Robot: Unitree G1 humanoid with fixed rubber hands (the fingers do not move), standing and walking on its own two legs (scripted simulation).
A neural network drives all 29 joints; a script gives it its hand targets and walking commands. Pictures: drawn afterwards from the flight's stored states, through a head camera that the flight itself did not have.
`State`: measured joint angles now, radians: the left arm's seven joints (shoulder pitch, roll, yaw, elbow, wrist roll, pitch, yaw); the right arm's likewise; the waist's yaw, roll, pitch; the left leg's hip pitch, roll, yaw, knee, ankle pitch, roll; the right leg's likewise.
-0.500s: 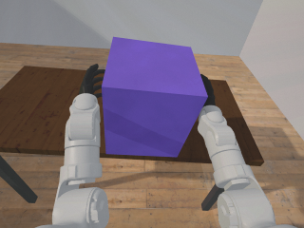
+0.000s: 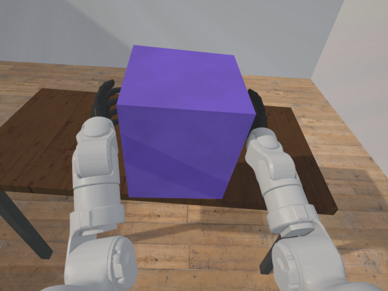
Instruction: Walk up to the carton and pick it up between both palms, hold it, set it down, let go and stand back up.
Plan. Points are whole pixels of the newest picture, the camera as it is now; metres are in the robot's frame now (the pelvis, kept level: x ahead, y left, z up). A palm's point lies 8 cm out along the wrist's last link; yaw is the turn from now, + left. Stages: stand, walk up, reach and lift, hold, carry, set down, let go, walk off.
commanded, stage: hold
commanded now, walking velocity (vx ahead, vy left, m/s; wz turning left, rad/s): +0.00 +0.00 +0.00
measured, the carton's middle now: (180, 127) +0.40 +0.02 +0.16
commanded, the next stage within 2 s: none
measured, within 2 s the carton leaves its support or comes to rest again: neither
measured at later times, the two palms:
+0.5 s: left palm (105, 122) +0.37 +0.16 +0.20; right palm (257, 127) +0.37 -0.14 +0.18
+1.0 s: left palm (105, 120) +0.37 +0.16 +0.20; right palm (258, 130) +0.36 -0.14 +0.18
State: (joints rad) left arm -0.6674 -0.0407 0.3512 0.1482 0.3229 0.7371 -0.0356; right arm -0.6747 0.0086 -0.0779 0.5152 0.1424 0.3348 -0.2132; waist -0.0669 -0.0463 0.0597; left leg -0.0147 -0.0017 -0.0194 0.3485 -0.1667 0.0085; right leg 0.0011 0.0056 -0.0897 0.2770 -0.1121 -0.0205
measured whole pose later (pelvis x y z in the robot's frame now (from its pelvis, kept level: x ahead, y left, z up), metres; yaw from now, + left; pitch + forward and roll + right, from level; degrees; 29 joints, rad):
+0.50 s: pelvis +0.01 +0.00 +0.00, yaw +1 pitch -11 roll -1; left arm -0.59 -0.06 0.32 0.05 0.33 0.75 -0.03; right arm -0.62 -0.02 -0.02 0.44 0.19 0.33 -0.23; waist -0.08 -0.04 0.08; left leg 0.02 0.00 -0.03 0.36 -0.20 0.01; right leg 0.05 0.01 -0.10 0.27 -0.14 -0.02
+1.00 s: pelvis +0.00 +0.00 +0.00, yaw +0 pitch -10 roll -1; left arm -0.65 -0.05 0.34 0.10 0.34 0.75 -0.04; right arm -0.65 0.00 -0.06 0.47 0.15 0.33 -0.22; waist -0.07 -0.05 0.08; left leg -0.01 0.00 -0.01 0.35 -0.17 0.01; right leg 0.01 0.01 -0.08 0.27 -0.11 -0.02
